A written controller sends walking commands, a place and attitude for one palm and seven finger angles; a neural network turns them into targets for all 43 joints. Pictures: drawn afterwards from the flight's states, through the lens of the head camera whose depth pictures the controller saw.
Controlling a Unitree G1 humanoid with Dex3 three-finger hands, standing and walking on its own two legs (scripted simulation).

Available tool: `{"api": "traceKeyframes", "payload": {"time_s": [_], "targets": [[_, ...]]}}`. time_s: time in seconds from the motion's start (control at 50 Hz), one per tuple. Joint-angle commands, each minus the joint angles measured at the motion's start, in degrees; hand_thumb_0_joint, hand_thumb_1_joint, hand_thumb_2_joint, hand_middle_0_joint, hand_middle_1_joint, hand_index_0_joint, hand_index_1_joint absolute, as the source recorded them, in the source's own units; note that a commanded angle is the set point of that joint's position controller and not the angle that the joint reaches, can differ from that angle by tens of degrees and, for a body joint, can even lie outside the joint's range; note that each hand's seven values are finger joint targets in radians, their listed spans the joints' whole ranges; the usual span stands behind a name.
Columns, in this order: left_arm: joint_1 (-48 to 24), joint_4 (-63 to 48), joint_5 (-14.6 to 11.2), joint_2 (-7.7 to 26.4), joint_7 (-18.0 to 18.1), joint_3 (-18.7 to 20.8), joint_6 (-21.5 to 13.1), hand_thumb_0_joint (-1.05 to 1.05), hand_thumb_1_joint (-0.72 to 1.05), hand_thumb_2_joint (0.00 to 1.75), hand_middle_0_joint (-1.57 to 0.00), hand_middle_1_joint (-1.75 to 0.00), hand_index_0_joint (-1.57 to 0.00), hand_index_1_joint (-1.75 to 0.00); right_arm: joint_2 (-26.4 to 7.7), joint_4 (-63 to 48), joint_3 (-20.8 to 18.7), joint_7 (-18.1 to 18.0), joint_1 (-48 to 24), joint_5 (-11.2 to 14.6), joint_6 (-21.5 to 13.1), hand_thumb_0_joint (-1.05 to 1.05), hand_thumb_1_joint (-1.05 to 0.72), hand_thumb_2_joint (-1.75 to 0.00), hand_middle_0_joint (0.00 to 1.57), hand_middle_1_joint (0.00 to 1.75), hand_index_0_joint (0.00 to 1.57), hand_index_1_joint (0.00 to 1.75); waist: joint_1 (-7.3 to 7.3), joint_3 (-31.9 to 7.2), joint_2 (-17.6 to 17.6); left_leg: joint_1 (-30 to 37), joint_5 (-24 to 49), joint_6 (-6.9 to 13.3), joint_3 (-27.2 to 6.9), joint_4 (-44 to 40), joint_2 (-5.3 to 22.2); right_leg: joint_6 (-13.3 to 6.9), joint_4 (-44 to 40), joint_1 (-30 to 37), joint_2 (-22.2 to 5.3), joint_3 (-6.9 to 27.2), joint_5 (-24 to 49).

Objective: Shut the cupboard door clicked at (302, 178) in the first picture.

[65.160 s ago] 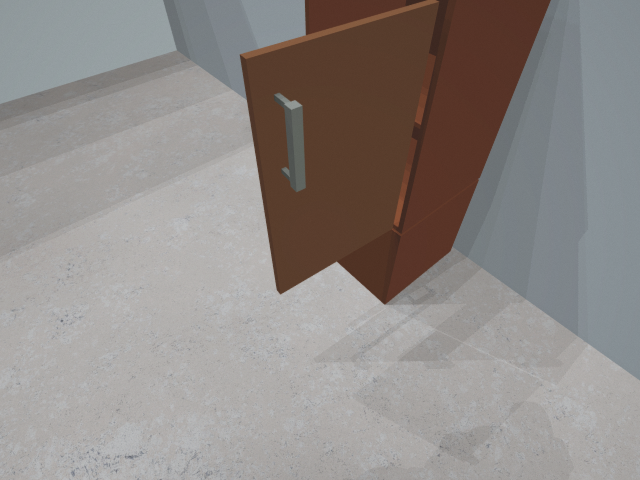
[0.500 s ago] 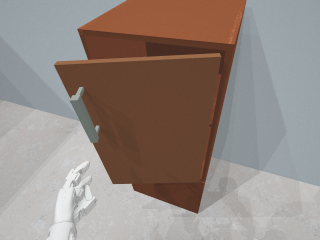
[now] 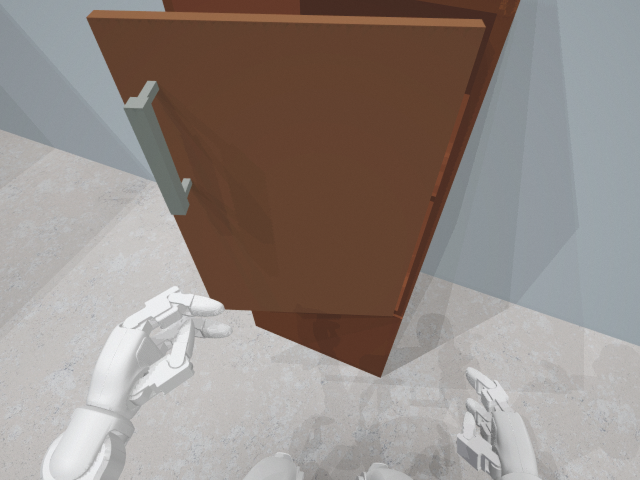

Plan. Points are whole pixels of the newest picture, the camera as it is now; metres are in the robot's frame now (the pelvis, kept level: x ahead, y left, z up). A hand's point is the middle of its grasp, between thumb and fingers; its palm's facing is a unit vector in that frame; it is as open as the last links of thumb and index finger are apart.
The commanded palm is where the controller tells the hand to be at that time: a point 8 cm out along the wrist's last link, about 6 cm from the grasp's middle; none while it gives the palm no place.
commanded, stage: raise the hand and make a fist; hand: left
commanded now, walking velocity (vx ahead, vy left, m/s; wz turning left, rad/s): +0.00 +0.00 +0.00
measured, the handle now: (166, 153) +0.45 +0.23 +0.17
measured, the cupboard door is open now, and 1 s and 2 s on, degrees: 21 21 21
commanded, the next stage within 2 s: bring the fist close to the handle in 1.20 s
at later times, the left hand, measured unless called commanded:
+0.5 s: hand (95, 304) +0.25 +0.25 +0.14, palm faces +0.09 -1.00 -0.05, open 3.1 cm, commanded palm +0.22 +0.29 +0.14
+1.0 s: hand (106, 283) +0.27 +0.23 +0.16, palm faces +0.02 -1.00 -0.03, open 3.1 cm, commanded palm +0.23 +0.29 +0.17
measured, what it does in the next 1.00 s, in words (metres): shifts its weight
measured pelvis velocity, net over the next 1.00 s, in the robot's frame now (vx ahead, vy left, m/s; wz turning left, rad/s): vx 0.03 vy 0.05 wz -0.01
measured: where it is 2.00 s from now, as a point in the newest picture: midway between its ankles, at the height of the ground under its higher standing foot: outside the picture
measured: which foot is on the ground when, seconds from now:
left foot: down 0.00-1.00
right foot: down 0.00-1.00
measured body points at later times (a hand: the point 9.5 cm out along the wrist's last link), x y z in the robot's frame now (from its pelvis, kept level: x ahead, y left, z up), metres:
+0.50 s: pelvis +0.03 +0.06 +0.03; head +0.04 +0.07 +0.48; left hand +0.24 +0.30 +0.14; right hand +0.22 -0.16 -0.02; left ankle +0.03 +0.11 -0.67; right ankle +0.03 -0.06 -0.67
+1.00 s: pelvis +0.03 +0.05 +0.05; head +0.02 +0.04 +0.50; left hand +0.26 +0.28 +0.16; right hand +0.21 -0.17 -0.02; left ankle +0.03 +0.11 -0.67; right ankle +0.03 -0.06 -0.67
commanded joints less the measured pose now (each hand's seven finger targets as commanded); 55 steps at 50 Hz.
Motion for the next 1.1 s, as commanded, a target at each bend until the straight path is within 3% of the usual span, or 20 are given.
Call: {"api": "traceKeyframes", "payload": {"time_s": [0.0, 0.04, 0.08, 0.16, 0.22, 0.26, 0.32, 0.4, 0.44, 0.5, 0.56, 0.64, 0.72, 0.78, 0.84, 0.88, 0.92, 0.98, 1.02, 1.08], "targets": [[5.1, -16.3, -2.9, 9.6, 8.3, 16.2, 7.0, 0.0, 0.9, 0.9, -0.86, -1.02, -0.86, -1.02, -6.2, -12.2, -4.2, -1.0, -3.1, 0.1, -1.6, 0.0, -0.9, -0.9, 0.2, 0.3, 0.2, 0.3, 4.06, -12.8, -2.8, 3.6, 10.3, 1.0, 1.3, -11.3, 1.0, 6.2, -18.4, 21.1, -8.4, 14.8, 6.1], [6.8, -20.7, -3.0, 7.3, 13.2, 16.4, 4.5, 0.0, 0.9, 0.9, -0.9, -1.06, -0.9, -1.06, -5.4, -11.8, -4.0, -0.5, -3.2, -0.5, -1.8, 0.0, -0.9, -0.9, 0.2, 0.3, 0.2, 0.3, 4.43, -11.8, -2.8, 5.7, 13.9, 0.8, 0.8, -13.7, 1.5, 5.0, -15.8, 21.4, -6.4, 10.5, 13.1], [7.9, -22.2, -1.8, 5.2, 15.0, 13.6, 1.0, 0.0, 0.9, 0.9, -0.93, -1.1, -0.93, -1.1, -5.9, -11.1, -4.1, 0.3, -1.8, -1.2, -2.5, 0.0, -0.9, -0.9, 0.2, 0.3, 0.2, 0.3, 2.8, -9.4, -1.7, 7.7, 16.3, 0.9, 0.8, -14.9, 1.8, 4.3, -13.3, 17.3, -4.5, 6.4, 17.0], [5.8, -21.3, 1.4, 0.2, 12.1, 1.7, -3.1, 0.0, 0.9, 0.9, -1.01, -1.18, -1.01, -1.18, -8.6, -10.4, -4.2, 1.2, 0.9, -1.7, -4.3, 0.0, -0.9, -0.9, 0.2, 0.3, 0.2, 0.3, -1.84, -5.4, 0.1, 10.4, 15.5, 1.3, -0.3, -15.0, 2.4, 3.5, -11.9, 9.2, -2.9, 3.3, 12.3], [5.3, -20.2, 0.8, 1.5, 8.6, 0.4, -0.8, 0.0, 0.9, 0.9, -1.06, -1.24, -1.06, -1.24, -10.1, -10.3, -4.5, 0.3, 1.8, -0.8, -5.2, 0.0, -0.9, -0.9, 0.2, 0.3, 0.2, 0.3, -2.74, -5.0, -1.1, 11.0, 10.4, 1.5, -1.4, -16.0, 2.5, 3.4, -14.0, 8.7, -3.0, 3.5, 6.8], [4.0, -24.1, 1.1, 5.4, 8.6, 4.0, 0.8, 0.0, 0.9, 0.9, -1.1, -1.28, -1.1, -1.28, -10.3, -10.7, -4.6, -0.4, 1.9, -0.5, -5.5, 0.0, -0.9, -0.9, 0.2, 0.3, 0.2, 0.3, -1.14, -9.5, 0.0, 13.2, 11.5, 1.1, -2.0, -17.4, 2.6, 3.0, -14.0, 11.5, -3.2, 3.2, 7.2], [2.1, -27.7, 1.6, 9.5, 12.0, 9.7, 2.3, 0.0, 0.9, 0.9, -1.15, -1.34, -1.15, -1.34, -9.5, -10.4, -4.2, -0.8, 1.4, -0.9, -4.8, 0.0, -0.9, -0.9, 0.2, 0.3, 0.2, 0.3, 0.7, -10.8, 2.9, 16.1, 14.5, -0.6, -3.3, -19.8, 3.1, 2.6, -12.9, 13.2, -2.8, 1.7, 9.9], [0.1, -30.3, 1.2, 5.8, 15.4, 8.0, 2.5, 0.0, 0.9, 0.9, -1.23, -1.42, -1.23, -1.42, -8.5, -10.5, -3.2, -0.2, 1.0, -0.9, -4.2, 0.0, -0.9, -0.9, 0.2, 0.3, 0.2, 0.3, 0.67, -8.1, 5.7, 20.2, 21.5, -2.8, -5.1, -21.7, 4.3, 2.5, -12.6, 12.5, -2.4, 0.5, 12.7], [0.3, -29.5, 1.4, 4.2, 14.8, 6.0, 3.9, 0.0, 0.9, 0.9, -1.26, -1.46, -1.26, -1.46, -8.7, -10.1, -3.1, 0.2, 1.3, -0.8, -4.0, 0.0, -0.9, -0.9, 0.2, 0.3, 0.2, 0.3, 0.28, -8.1, 6.2, 22.3, 27.5, -3.1, -4.9, -21.2, 4.8, 2.7, -13.2, 12.9, -2.5, 0.6, 15.0], [-0.4, -26.5, 1.8, 2.2, 12.2, 2.4, 8.6, 0.0, 0.9, 0.9, -1.3, -1.5, -1.3, -1.5, -9.3, -9.6, -2.9, 0.4, 1.6, -0.3, -3.4, 0.0, -0.9, -0.9, 0.2, 0.3, 0.2, 0.3, -0.38, -4.7, 4.1, 22.7, 26.6, -3.7, -6.6, -23.3, 5.7, 3.1, -14.8, 13.0, -2.5, 0.5, 14.2], [-1.8, -24.9, 2.3, 4.1, 10.2, 3.1, 14.4, 0.0, 0.9, 0.9, -1.3, -1.5, -1.3, -1.5, -9.6, -10.0, -2.8, -0.1, 1.1, 0.3, -2.3, 0.0, -0.9, -0.9, 0.2, 0.3, 0.2, 0.3, -0.2, -2.8, 1.2, 21.7, 22.3, -2.9, -5.8, -25.1, 5.3, 3.0, -17.2, 15.5, -2.6, 0.7, 14.3], [-8.8, -29.9, 2.3, 9.3, 11.5, 9.4, 17.4, 0.0, 0.9, 0.9, -1.3, -1.5, -1.3, -1.5, -8.8, -10.6, -1.9, -0.9, -1.4, 0.0, -1.4, 0.0, -0.9, -0.9, 0.2, 0.3, 0.2, 0.3, 1.28, -5.9, 3.6, 24.0, 21.9, -3.0, -4.7, -26.9, 4.3, 2.4, -19.0, 19.6, -2.8, 1.0, 15.3], [-12.9, -31.8, 1.0, 9.8, 13.1, 11.7, 15.1, 0.0, 0.9, 0.9, -1.3, -1.5, -1.3, -1.5, -8.3, -9.2, -1.4, -0.9, -1.9, -0.4, -1.9, 0.0, -0.9, -0.9, 0.2, 0.3, 0.2, 0.3, 1.38, -8.0, 2.9, 27.2, 24.7, -3.6, -4.8, -27.4, 4.4, 2.4, -19.8, 21.0, -2.3, 0.8, 16.1], [-13.9, -29.0, 0.3, 6.8, 11.8, 8.9, 15.2, 0.0, 0.9, 0.9, -1.3, -1.5, -1.3, -1.5, -8.2, -8.0, -1.3, -0.7, -2.3, 0.1, -2.5, 0.0, -0.9, -0.9, 0.2, 0.3, 0.2, 0.3, 0.66, -5.6, 4.3, 27.7, 24.1, -3.6, -4.5, -27.9, 4.3, 2.5, -21.2, 20.8, -2.3, 0.9, 16.3], [-8.2, -22.6, 0.4, 3.2, 9.0, 5.2, 18.9, 0.0, 0.9, 0.9, -1.3, -1.5, -1.3, -1.5, -8.7, -7.4, -1.8, -0.7, -2.0, 0.6, -2.4, 0.0, -0.9, -0.9, 0.2, 0.3, 0.2, 0.3, 0.33, -2.7, 1.5, 26.2, 23.0, -2.6, -3.7, -28.0, 3.9, 2.6, -22.4, 21.0, -2.7, 0.9, 16.9], [-6.7, -21.2, 0.4, 3.8, 8.0, 5.5, 21.9, 0.0, 0.9, 0.9, -1.3, -1.5, -1.3, -1.5, -9.1, -7.9, -1.9, -0.9, -2.4, 0.9, -1.8, 0.0, -0.9, -0.9, 0.2, 0.3, 0.2, 0.3, 0.74, -1.1, 0.2, 24.5, 19.7, -2.0, -3.0, -28.6, 3.5, 2.6, -23.3, 21.6, -2.8, 1.1, 16.1], [-6.1, -22.3, 0.9, 7.8, 8.5, 9.0, 23.4, 0.0, 0.9, 0.9, -1.3, -1.5, -1.3, -1.5, -9.5, -8.3, -2.2, -1.0, -3.3, 0.8, -1.3, 0.0, -0.9, -0.9, 0.2, 0.3, 0.2, 0.3, 1.6, -1.6, -0.9, 24.0, 18.7, -1.4, -2.1, -28.6, 3.1, 2.4, -24.1, 23.4, -3.0, 1.8, 15.7], [-11.1, -29.4, 1.3, 10.1, 10.8, 12.4, 21.2, 0.0, 0.9, 0.9, -1.3, -1.5, -1.3, -1.5, -8.5, -9.7, -1.9, -1.1, -4.2, 0.1, -1.3, 0.0, -0.9, -0.9, 0.2, 0.3, 0.2, 0.3, 2.01, -5.8, 0.1, 25.8, 21.0, -0.9, -1.3, -28.3, 2.7, 2.6, -23.8, 24.7, -3.1, 2.1, 16.6], [-13.0, -31.9, 1.1, 11.8, 13.2, 14.3, 17.6, 0.0, 0.9, 0.9, -1.3, -1.5, -1.3, -1.5, -8.2, -9.0, -1.8, -1.0, -3.9, -0.5, -1.8, 0.0, -0.9, -0.9, 0.2, 0.3, 0.2, 0.3, 1.78, -5.7, 0.4, 25.8, 20.7, -0.9, -1.2, -27.8, 2.7, 2.7, -23.8, 24.3, -2.8, 2.4, 15.8], [-12.3, -30.2, 0.6, 7.8, 13.9, 11.2, 12.9, 0.0, 0.9, 0.9, -1.3, -1.5, -1.3, -1.5, -7.7, -7.9, -1.6, -0.5, -3.6, -0.5, -2.9, 0.0, -0.9, -0.9, 0.2, 0.3, 0.2, 0.3, 0.93, -4.2, 4.3, 26.1, 19.2, -0.8, -0.7, -27.4, 2.3, 2.5, -23.9, 22.7, -2.7, 2.6, 14.9]]}}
